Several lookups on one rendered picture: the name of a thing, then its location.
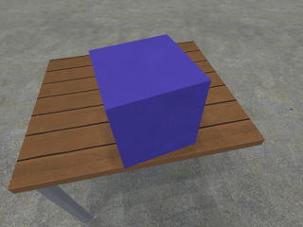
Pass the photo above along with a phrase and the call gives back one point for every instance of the carton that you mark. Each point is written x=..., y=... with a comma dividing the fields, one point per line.
x=153, y=94

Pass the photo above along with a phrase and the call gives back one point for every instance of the table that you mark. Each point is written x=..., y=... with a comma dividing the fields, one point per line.
x=69, y=137

